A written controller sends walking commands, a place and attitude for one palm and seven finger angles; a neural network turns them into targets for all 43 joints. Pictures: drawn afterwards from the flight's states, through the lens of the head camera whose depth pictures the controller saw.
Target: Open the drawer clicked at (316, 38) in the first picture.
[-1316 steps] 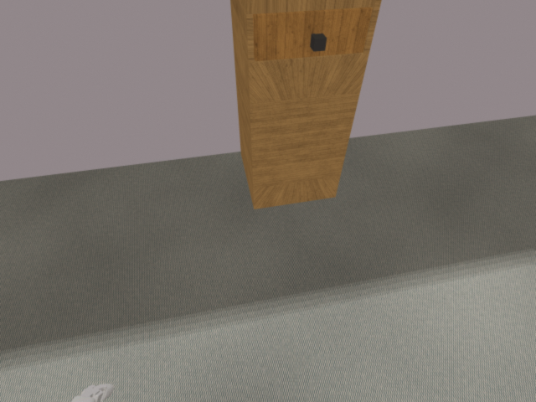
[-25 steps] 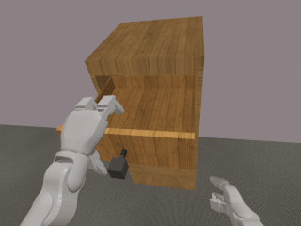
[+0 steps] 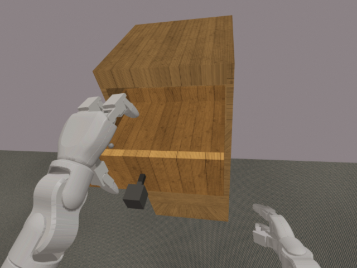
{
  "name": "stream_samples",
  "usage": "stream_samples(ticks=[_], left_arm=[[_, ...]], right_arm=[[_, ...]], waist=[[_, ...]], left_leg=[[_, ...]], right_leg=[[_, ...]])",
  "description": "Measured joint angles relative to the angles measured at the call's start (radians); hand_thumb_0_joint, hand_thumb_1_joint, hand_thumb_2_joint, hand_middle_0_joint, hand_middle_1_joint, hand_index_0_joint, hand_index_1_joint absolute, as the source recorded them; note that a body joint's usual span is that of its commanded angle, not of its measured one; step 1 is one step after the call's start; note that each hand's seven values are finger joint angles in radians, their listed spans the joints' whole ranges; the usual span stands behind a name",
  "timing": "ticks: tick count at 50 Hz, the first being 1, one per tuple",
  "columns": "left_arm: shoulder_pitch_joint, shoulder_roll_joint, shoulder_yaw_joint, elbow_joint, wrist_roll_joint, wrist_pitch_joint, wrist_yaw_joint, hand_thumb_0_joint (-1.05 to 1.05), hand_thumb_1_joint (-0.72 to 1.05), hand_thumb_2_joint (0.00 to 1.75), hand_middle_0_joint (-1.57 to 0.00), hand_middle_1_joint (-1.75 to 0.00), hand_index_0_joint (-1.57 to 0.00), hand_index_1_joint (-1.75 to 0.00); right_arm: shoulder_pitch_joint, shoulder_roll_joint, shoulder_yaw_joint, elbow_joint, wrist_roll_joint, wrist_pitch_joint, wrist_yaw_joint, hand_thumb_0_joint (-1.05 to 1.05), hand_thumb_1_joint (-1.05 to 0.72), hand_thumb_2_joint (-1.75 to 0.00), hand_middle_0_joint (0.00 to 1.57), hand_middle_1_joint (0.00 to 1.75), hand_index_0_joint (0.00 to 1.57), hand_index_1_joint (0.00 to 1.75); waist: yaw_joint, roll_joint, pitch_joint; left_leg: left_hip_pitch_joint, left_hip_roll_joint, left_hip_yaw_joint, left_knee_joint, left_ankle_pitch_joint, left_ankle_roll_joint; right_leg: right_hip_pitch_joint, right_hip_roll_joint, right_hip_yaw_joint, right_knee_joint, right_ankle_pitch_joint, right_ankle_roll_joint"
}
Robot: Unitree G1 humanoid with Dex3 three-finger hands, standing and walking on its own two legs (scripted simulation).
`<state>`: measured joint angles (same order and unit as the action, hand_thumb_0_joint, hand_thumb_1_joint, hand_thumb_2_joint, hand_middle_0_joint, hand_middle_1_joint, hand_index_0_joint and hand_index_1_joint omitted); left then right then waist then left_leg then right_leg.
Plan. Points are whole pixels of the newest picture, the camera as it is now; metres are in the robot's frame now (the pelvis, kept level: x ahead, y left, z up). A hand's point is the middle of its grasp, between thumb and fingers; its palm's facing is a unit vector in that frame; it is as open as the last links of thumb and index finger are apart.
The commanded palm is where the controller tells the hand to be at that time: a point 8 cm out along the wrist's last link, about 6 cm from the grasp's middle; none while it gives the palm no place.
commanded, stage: draw the hand back to the body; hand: left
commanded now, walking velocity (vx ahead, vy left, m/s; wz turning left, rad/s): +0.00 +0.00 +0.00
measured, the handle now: (138, 189) +0.27 +0.14 +0.06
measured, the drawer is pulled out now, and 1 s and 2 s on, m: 0.29 0.29 0.29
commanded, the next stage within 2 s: step back with the hand held close in 1.62 s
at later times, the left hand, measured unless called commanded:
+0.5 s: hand (79, 159) +0.24 +0.21 +0.20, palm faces +0.25 -0.13 -0.96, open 13.9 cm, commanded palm +0.18 +0.22 +0.26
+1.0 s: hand (46, 146) +0.22 +0.23 +0.26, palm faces +0.44 -0.85 -0.30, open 12.4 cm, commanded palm +0.16 +0.27 +0.25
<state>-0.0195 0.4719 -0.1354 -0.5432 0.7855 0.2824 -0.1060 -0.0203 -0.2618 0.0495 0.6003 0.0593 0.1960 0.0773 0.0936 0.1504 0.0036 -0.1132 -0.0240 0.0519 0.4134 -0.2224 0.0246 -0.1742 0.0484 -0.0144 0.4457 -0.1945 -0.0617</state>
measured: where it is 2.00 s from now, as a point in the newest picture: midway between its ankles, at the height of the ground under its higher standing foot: outside the picture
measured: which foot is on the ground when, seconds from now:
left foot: down 0.00-1.00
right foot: down 0.00-1.00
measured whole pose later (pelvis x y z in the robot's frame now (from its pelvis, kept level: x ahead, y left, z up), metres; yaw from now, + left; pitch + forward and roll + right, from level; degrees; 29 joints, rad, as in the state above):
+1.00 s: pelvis +0.03 +0.02 +0.00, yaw +3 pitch -4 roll -1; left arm 0.32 0.35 0.31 -0.70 -0.07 -0.15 0.10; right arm 0.19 -0.20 0.06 0.66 0.00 -0.09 -0.05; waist 0.06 0.04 0.04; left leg -0.08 -0.03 0.01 0.43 -0.28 0.04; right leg -0.09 0.04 -0.05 0.39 -0.22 -0.04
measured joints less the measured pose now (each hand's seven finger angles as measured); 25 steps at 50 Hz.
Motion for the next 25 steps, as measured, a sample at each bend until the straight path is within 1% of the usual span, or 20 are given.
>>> stream_samples(ticks=[3,5,7,11,15,19,20,22,25], left_arm=[[0.020,0.003,-0.016,-0.017,0.006,-0.013,0.004,-0.01,-0.50,0.30,-0.32,-1.20,-0.32,-1.21],[0.032,0.018,-0.007,-0.019,0.005,-0.023,0.011,-0.01,-0.50,0.30,-0.32,-1.20,-0.32,-1.21],[0.036,0.036,0.011,-0.012,0.008,-0.025,0.020,-0.01,-0.50,0.30,-0.32,-1.20,-0.32,-1.21],[0.062,0.061,0.076,-0.003,-0.010,-0.010,0.026,0.00,-0.50,0.30,-0.32,-1.20,-0.32,-1.21],[0.104,0.058,0.109,-0.019,-0.029,0.015,0.016,-0.01,-0.50,0.30,-0.32,-1.20,-0.32,-1.21],[0.138,0.052,0.091,-0.040,-0.026,0.014,0.006,-0.01,-0.50,0.30,-0.32,-1.20,-0.32,-1.21],[0.146,0.057,0.087,-0.046,-0.028,0.010,0.006,-0.01,-0.50,0.30,-0.32,-1.20,-0.32,-1.21],[0.156,0.071,0.081,-0.054,-0.017,0.002,0.009,-0.01,-0.50,0.30,-0.32,-1.20,-0.32,-1.21],[0.168,0.097,0.096,-0.063,-0.012,-0.010,0.017,-0.01,-0.50,0.29,-0.32,-1.20,-0.32,-1.21]], right_arm=[[0.004,0.007,0.006,-0.005,-0.005,0.006,0.004,0.02,-0.91,-0.90,0.19,0.30,0.20,0.30],[0.005,0.010,0.011,-0.004,-0.006,0.012,0.004,0.02,-0.91,-0.90,0.20,0.30,0.20,0.30],[0.007,0.010,0.013,-0.001,-0.008,0.014,0.005,0.02,-0.91,-0.90,0.20,0.30,0.20,0.30],[0.011,0.006,0.014,0.002,-0.002,0.021,0.006,0.02,-0.91,-0.90,0.20,0.30,0.20,0.30],[0.016,-0.005,0.009,-0.002,0.004,0.021,0.000,0.02,-0.91,-0.90,0.20,0.30,0.20,0.30],[0.018,-0.016,0.007,-0.008,0.000,0.013,-0.016,0.02,-0.91,-0.90,0.20,0.30,0.20,0.30],[0.017,-0.019,0.009,-0.010,0.001,0.012,-0.022,0.02,-0.91,-0.90,0.20,0.30,0.20,0.30],[0.016,-0.021,0.011,-0.013,-0.003,0.009,-0.029,0.02,-0.91,-0.90,0.20,0.30,0.20,0.30],[0.011,-0.021,0.015,-0.012,-0.004,0.011,-0.036,0.02,-0.91,-0.90,0.20,0.30,0.20,0.30]], waist=[[0.001,-0.002,-0.001],[0.004,-0.005,-0.002],[0.008,-0.006,-0.002],[0.013,-0.005,-0.003],[0.013,-0.003,0.001],[0.015,-0.006,0.007],[0.016,-0.007,0.007],[0.019,-0.009,0.006],[0.019,-0.011,-0.001]], left_leg=[[-0.002,0.000,0.005,0.007,-0.007,0.001],[-0.003,0.001,0.008,0.011,-0.010,0.001],[-0.005,0.002,0.009,0.016,-0.014,0.001],[-0.011,0.002,0.007,0.022,-0.019,0.002],[-0.017,-0.002,-0.002,0.029,-0.021,0.006],[-0.021,-0.007,-0.009,0.034,-0.024,0.011],[-0.021,-0.008,-0.010,0.036,-0.025,0.012],[-0.021,-0.009,-0.009,0.037,-0.028,0.014],[-0.017,-0.012,-0.008,0.033,-0.029,0.016]], right_leg=[[-0.004,0.001,0.005,0.009,-0.006,0.001],[-0.006,0.002,0.007,0.012,-0.008,0.001],[-0.008,0.002,0.009,0.017,-0.011,0.000],[-0.011,0.002,0.007,0.018,-0.013,0.002],[-0.010,-0.002,-0.001,0.017,-0.016,0.007],[-0.009,-0.008,-0.009,0.018,-0.019,0.011],[-0.009,-0.009,-0.009,0.018,-0.020,0.012],[-0.008,-0.010,-0.008,0.019,-0.021,0.014],[-0.005,-0.012,-0.007,0.016,-0.023,0.017]])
